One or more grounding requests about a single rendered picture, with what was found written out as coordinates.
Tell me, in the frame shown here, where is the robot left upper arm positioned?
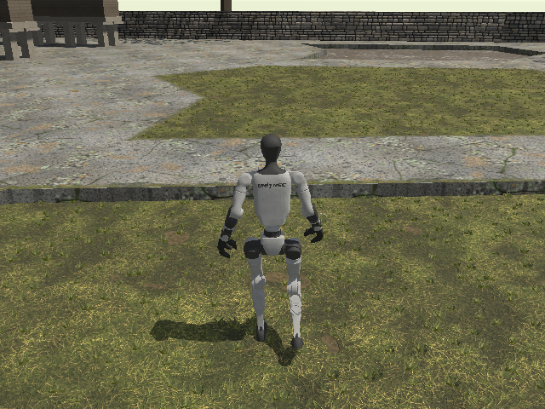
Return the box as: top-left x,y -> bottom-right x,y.
229,171 -> 254,219

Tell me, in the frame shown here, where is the robot left shin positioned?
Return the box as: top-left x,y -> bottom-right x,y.
251,276 -> 265,331

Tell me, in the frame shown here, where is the robot right upper arm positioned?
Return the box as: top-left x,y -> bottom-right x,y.
289,170 -> 315,217

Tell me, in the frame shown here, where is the robot shin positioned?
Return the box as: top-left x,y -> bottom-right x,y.
251,276 -> 265,331
290,280 -> 301,338

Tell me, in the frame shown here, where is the right robot forearm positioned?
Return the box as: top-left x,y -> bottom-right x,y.
307,204 -> 322,231

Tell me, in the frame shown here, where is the left robot forearm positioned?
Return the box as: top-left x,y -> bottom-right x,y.
220,206 -> 238,242

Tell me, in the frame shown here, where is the robot right hand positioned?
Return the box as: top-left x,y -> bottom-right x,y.
304,228 -> 324,243

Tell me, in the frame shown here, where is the robot right shin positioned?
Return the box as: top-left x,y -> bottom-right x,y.
290,280 -> 301,338

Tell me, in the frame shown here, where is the robot left hand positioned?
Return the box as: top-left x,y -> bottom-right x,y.
217,239 -> 237,258

